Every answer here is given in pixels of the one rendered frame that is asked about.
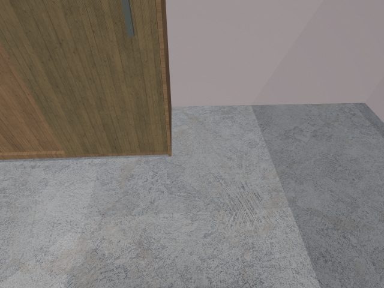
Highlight wardrobe door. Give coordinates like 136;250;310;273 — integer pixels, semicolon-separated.
0;0;168;155
0;42;63;152

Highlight handle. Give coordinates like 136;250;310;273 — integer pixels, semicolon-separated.
121;0;134;37

